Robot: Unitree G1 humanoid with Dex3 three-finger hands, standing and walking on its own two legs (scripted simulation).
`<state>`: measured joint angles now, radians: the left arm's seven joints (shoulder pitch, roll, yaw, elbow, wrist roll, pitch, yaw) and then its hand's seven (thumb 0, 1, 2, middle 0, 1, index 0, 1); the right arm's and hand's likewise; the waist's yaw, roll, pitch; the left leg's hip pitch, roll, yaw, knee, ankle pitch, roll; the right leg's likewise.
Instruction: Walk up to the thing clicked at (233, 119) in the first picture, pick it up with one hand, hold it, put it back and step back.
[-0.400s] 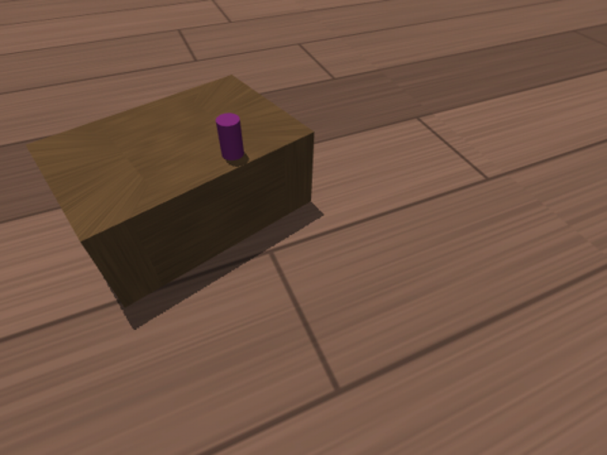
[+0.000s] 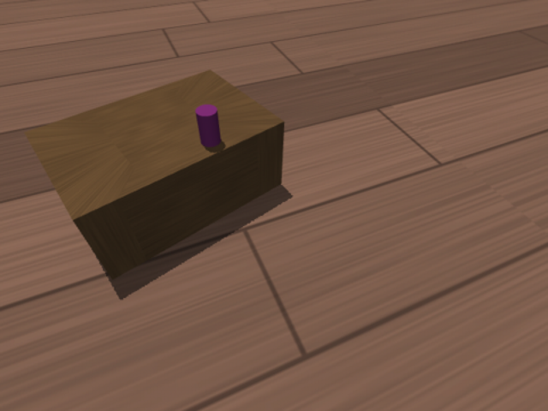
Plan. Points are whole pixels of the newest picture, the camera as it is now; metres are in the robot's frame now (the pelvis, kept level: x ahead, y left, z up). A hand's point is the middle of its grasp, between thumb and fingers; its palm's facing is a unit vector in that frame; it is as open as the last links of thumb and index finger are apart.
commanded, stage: stand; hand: right
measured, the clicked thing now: (208, 126) +1.20 +0.25 -0.32
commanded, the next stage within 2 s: walk up in 0.72 s
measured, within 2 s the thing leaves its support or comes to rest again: neither
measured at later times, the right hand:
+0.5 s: hand out of the picture +0.08 -0.25 -0.16, palm faces -0.04 +0.94 -0.34, open 7.4 cm
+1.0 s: hand (424, 407) +0.17 -0.24 -0.14, palm faces -0.21 +0.88 -0.42, open 7.4 cm
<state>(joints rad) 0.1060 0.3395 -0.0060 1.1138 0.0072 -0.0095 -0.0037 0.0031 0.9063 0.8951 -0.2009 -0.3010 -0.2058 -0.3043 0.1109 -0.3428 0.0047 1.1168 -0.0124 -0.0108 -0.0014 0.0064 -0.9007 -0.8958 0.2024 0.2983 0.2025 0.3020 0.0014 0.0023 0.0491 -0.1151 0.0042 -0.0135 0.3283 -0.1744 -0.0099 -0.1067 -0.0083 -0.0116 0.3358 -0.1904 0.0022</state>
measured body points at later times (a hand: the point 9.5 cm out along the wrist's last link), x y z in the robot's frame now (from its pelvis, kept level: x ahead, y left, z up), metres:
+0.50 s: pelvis +0.00 +0.00 +0.00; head +0.01 +0.00 +0.45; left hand +0.08 +0.30 -0.13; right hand +0.08 -0.30 -0.13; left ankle +0.00 +0.13 -0.75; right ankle +0.00 -0.12 -0.75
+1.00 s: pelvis +0.05 +0.04 -0.02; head +0.06 +0.07 +0.43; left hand +0.06 +0.39 -0.14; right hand +0.18 -0.28 -0.11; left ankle +0.11 +0.21 -0.74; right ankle +0.00 -0.12 -0.75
